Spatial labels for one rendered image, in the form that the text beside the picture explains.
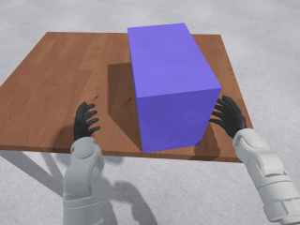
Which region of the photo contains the right robot hand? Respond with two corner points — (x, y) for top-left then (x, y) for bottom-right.
(208, 95), (248, 139)

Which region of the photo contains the table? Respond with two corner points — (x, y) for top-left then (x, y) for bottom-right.
(0, 32), (254, 198)

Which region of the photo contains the robot right forearm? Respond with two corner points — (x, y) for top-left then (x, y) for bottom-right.
(232, 128), (300, 225)

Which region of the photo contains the carton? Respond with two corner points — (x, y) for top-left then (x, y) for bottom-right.
(127, 22), (222, 153)

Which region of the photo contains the left robot hand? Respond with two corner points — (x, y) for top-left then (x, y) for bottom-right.
(73, 102), (100, 142)

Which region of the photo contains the robot left forearm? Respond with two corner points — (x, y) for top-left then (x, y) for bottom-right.
(63, 137), (105, 225)

